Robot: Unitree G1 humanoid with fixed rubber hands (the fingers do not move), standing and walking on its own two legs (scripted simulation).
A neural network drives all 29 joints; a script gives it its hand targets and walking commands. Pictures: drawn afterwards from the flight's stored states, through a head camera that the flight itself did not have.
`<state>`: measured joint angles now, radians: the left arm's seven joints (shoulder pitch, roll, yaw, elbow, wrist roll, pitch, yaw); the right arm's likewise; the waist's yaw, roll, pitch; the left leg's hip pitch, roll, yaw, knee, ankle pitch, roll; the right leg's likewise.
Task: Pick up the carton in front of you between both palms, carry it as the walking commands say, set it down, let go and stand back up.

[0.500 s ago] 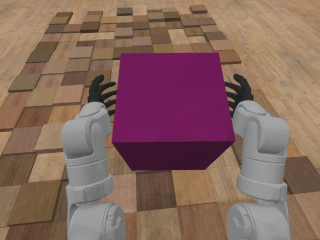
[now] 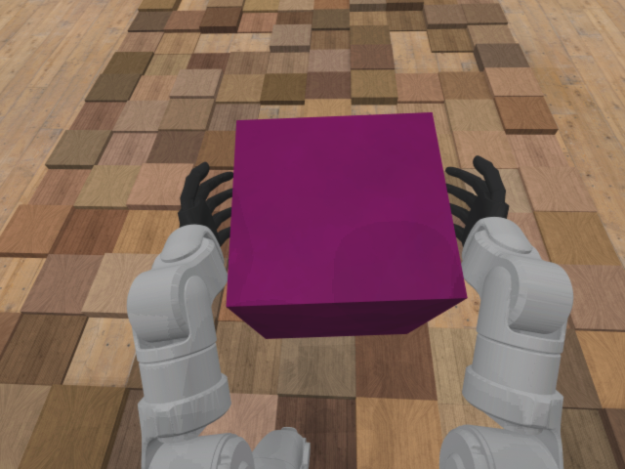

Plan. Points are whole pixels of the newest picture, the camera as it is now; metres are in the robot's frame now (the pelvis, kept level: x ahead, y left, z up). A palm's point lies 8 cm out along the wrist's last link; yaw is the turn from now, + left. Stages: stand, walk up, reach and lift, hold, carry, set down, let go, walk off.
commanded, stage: carry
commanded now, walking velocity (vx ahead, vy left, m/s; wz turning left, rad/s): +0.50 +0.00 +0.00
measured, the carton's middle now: (335, 244) +0.37 +0.04 +0.05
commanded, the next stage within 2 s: none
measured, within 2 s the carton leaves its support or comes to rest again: neither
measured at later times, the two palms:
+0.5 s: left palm (264, 102) +0.62 +0.16 +0.08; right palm (456, 113) +0.61 -0.14 +0.07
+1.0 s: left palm out of the picture +0.97 +0.22 +0.09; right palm out of the picture +0.95 -0.09 +0.10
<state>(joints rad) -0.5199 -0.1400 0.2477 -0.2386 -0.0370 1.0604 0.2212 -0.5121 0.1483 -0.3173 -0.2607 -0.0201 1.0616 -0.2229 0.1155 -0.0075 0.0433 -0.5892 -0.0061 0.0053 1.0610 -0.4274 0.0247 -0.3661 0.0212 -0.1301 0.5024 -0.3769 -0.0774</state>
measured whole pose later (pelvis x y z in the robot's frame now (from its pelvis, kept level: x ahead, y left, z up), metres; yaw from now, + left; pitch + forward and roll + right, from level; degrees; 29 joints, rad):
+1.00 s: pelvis +0.66 +0.07 -0.01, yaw +0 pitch +4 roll -1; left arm -0.30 -0.12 0.21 -0.14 0.02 0.99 0.23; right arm -0.29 0.14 -0.17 -0.15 0.00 1.00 -0.21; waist -0.06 -0.01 -0.10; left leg -0.42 0.01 0.18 0.57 -0.23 0.11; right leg -0.39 -0.04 -0.02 1.18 -0.44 -0.04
